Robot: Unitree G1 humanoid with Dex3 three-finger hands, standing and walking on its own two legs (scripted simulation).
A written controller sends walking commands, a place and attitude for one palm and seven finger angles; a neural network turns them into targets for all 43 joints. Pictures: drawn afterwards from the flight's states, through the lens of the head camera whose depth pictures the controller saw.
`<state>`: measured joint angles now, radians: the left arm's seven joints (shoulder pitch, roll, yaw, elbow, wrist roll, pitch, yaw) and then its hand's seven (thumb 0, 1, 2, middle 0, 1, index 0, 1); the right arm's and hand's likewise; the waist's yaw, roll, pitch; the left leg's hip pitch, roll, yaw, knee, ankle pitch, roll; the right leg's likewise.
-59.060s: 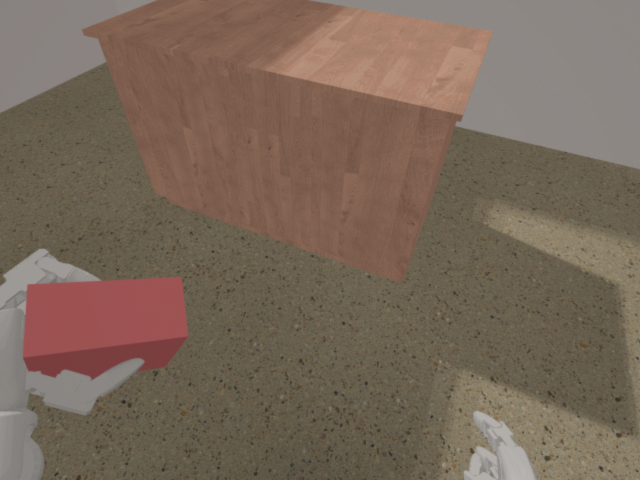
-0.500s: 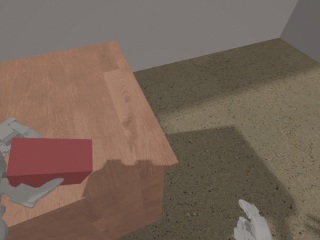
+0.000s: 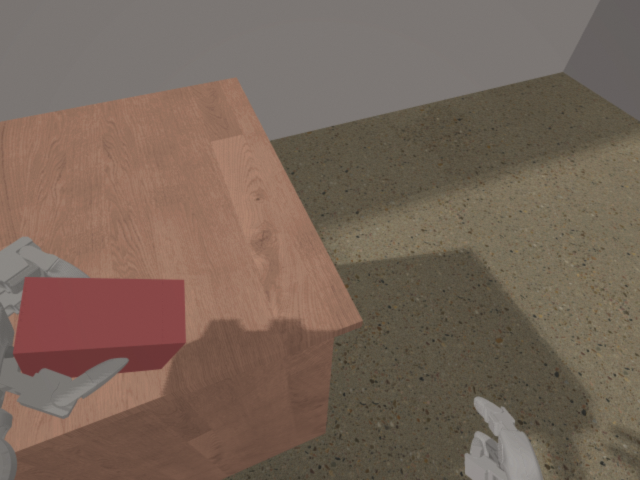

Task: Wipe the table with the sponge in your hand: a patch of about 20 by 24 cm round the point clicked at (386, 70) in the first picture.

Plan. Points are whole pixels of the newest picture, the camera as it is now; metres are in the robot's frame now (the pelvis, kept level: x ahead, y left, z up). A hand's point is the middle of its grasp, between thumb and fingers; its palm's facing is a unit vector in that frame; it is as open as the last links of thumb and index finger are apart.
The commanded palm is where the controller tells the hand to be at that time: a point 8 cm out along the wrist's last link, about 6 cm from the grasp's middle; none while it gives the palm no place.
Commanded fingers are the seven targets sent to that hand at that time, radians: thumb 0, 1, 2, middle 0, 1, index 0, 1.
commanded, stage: shuffle to correct the standing spot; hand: left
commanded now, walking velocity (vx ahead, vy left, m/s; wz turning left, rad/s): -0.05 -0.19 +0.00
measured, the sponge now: (128, 330) +0.23 +0.20 +0.13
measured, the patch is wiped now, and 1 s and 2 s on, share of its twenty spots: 0.00 0.00 0.00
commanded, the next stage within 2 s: come to a stop and stand still in 0.44 s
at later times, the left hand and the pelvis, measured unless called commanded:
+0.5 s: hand (75, 322) +0.22 +0.23 +0.16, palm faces +0.33 -0.85 -0.42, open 9.9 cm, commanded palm +0.16 +0.28 +0.18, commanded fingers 0.00 0.10 1.30 -1.20 -1.60 -1.20 -1.60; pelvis +0.01 +0.00 +0.00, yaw +0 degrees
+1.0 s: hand (0, 360) +0.18 +0.27 +0.17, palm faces +0.39 -0.85 -0.35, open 9.9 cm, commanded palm +0.13 +0.30 +0.18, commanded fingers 0.00 0.10 1.30 -1.20 -1.60 -1.20 -1.60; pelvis -0.04 +0.03 +0.00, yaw -2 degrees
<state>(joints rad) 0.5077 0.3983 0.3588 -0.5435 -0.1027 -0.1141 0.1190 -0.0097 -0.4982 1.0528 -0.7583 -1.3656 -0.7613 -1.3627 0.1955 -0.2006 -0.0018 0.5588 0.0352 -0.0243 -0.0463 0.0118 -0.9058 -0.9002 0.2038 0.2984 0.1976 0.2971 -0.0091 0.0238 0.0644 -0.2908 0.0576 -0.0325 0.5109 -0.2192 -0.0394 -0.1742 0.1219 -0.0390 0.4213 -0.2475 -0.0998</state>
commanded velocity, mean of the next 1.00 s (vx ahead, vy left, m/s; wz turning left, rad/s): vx -0.03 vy -0.10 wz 0.00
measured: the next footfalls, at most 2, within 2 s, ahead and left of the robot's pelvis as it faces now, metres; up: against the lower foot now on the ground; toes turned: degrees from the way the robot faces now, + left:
none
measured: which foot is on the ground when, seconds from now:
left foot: down 0.00-1.00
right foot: down 0.00-1.00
